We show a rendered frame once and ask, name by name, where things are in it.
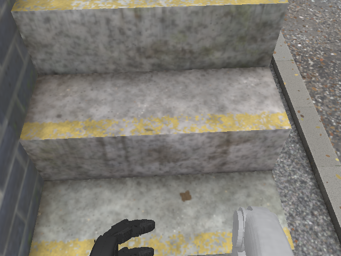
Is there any right robot thigh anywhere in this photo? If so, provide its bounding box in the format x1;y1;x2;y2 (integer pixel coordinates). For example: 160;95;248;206
232;206;294;256

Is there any robot left hand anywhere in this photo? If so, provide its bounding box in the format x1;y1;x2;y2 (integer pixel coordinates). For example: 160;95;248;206
90;219;155;256

